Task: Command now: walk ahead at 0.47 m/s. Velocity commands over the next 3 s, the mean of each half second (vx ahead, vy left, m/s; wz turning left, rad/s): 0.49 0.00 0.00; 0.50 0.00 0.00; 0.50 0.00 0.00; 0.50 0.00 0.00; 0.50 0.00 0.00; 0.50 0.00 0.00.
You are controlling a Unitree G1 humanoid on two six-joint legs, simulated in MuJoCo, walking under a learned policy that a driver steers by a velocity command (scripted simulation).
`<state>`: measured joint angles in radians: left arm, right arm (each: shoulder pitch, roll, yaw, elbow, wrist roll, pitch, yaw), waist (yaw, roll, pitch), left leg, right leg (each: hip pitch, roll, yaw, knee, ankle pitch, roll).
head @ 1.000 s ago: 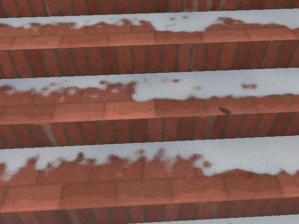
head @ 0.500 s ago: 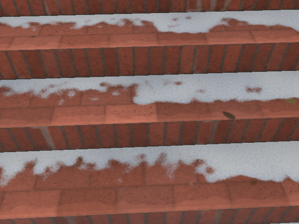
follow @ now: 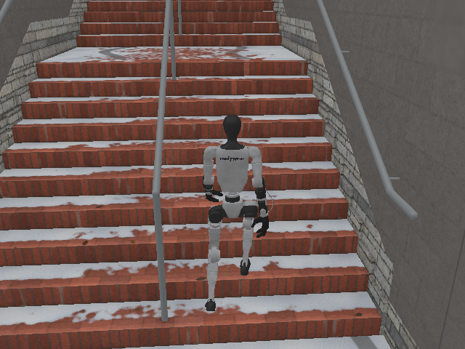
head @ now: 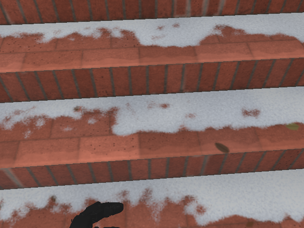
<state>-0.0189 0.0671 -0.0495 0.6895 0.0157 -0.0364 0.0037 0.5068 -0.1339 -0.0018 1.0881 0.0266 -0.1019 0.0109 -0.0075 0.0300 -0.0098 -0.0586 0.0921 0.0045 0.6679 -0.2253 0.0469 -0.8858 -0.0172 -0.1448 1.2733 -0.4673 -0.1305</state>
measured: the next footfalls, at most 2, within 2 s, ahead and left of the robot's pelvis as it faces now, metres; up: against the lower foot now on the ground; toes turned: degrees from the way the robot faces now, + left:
left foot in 0.44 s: +0.42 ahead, +0.06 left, +0.15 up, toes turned +5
right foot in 0.92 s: +0.71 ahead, -0.10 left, +0.30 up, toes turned -6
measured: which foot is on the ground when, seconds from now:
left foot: up 0.00-0.42, down 0.44-0.94, up 0.96-1.00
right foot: down 0.00-0.44, up 0.46-0.90, down 0.92-1.00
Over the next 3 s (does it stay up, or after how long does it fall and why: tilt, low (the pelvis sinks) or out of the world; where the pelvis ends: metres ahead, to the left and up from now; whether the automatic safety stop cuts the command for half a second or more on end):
stays up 1.75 -0.02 0.97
